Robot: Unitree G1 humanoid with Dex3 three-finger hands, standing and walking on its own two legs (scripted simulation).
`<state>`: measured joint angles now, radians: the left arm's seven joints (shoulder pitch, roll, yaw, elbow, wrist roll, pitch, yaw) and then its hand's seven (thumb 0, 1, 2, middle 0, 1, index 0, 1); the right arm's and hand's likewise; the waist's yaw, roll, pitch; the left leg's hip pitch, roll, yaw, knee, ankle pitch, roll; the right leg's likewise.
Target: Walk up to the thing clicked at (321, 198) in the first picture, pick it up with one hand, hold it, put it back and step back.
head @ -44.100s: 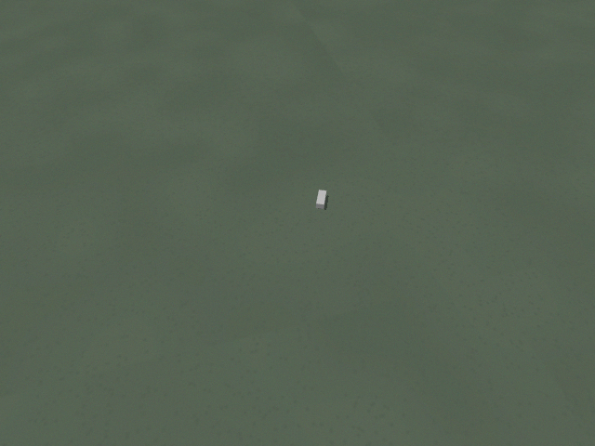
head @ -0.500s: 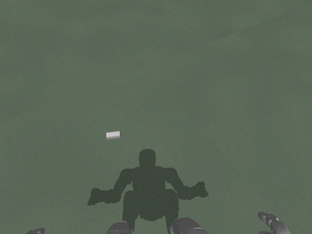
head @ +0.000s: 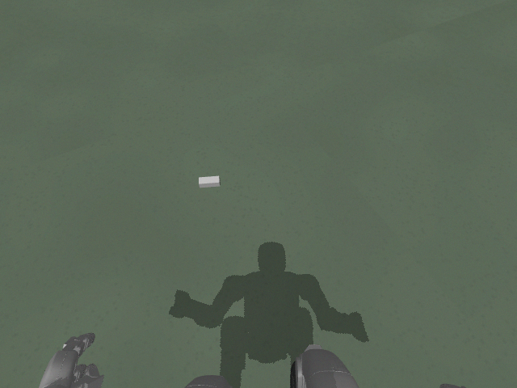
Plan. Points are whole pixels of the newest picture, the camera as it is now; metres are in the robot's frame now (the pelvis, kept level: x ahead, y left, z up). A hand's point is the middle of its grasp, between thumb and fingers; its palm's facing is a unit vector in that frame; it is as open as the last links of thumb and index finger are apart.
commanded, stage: step back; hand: left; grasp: from above
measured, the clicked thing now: (209, 181) +0.97 +0.24 -0.73
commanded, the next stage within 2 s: stand in 1.40 s
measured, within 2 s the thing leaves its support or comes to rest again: neither
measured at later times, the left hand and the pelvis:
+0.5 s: hand out of the picture -0.07 +0.26 -0.12, palm faces +0.01 -0.90 -0.43, open 7.4 cm; pelvis -0.12 -0.01 +0.01, yaw -1 degrees
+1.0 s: hand out of the picture -0.03 +0.27 -0.13, palm faces +0.02 -0.93 -0.38, open 7.4 cm; pelvis -0.10 +0.00 +0.01, yaw +1 degrees
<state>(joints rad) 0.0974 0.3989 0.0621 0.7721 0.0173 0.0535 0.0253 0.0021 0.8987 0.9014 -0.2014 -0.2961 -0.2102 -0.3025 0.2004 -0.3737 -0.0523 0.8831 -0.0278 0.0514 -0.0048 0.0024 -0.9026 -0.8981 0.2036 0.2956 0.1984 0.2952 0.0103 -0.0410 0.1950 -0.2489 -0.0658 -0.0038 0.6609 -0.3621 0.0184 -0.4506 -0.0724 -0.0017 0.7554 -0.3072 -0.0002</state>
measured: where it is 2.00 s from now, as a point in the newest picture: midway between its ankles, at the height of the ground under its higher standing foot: outside the picture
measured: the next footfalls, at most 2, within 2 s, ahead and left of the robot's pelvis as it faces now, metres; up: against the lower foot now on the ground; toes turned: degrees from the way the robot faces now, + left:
right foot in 0.26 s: -0.05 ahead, -0.13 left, +0.00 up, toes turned -1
left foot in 0.54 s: -0.02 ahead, +0.13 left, +0.00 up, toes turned +0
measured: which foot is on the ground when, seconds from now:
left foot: down 0.00-0.28, up 0.30-0.52, down 0.54-1.00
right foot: up 0.00-0.24, down 0.26-1.00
